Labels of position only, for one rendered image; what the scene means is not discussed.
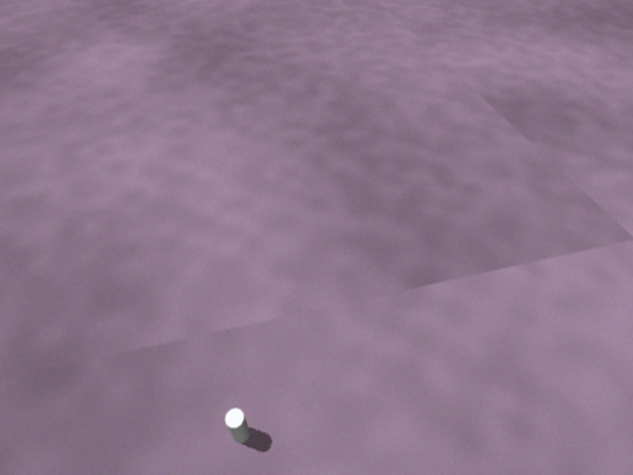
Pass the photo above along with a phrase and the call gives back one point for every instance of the can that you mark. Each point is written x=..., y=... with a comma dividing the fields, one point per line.
x=237, y=425

